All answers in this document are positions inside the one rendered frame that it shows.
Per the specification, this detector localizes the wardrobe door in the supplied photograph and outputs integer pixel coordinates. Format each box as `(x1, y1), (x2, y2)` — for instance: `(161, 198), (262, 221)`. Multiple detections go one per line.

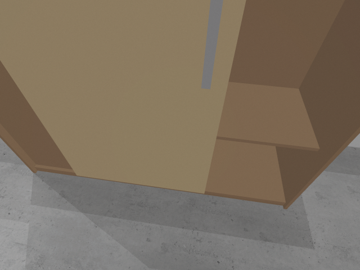
(0, 0), (246, 194)
(0, 61), (72, 169)

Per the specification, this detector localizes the handle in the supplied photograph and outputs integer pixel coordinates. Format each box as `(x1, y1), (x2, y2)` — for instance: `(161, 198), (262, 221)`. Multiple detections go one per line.
(201, 0), (223, 89)

